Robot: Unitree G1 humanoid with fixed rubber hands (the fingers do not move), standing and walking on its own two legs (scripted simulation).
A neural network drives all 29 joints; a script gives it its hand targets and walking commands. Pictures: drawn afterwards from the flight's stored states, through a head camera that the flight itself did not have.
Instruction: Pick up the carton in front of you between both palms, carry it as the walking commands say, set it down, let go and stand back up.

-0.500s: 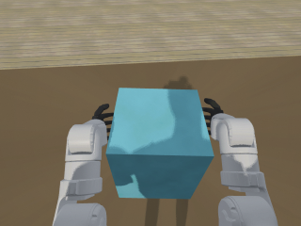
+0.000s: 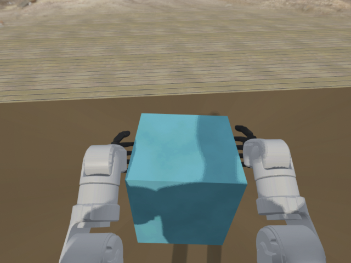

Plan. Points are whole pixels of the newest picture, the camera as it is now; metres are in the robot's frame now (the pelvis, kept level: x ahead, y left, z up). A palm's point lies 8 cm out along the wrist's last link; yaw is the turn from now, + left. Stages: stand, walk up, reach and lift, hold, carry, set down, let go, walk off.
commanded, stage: carry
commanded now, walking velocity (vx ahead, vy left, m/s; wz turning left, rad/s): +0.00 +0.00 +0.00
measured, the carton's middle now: (182, 179) +0.33 +0.00 +0.05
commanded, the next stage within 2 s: none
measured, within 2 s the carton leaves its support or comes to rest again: neither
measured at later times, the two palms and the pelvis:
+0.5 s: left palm (116, 158) +0.34 +0.15 +0.12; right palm (248, 153) +0.35 -0.15 +0.13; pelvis +0.00 +0.00 +0.00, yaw +0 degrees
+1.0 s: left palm (114, 158) +0.34 +0.15 +0.13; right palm (246, 153) +0.34 -0.15 +0.13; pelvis +0.00 +0.01 +0.00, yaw +0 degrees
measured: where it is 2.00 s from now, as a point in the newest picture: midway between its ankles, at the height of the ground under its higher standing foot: outside the picture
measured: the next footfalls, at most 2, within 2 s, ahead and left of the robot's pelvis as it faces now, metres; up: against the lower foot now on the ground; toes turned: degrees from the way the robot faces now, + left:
none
